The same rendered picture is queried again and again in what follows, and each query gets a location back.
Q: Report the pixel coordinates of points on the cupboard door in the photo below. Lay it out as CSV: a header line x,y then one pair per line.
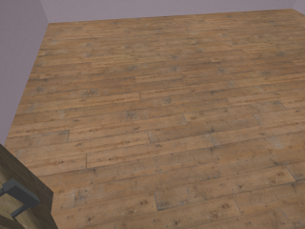
x,y
38,217

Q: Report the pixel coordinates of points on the handle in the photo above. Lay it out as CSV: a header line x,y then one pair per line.
x,y
21,193

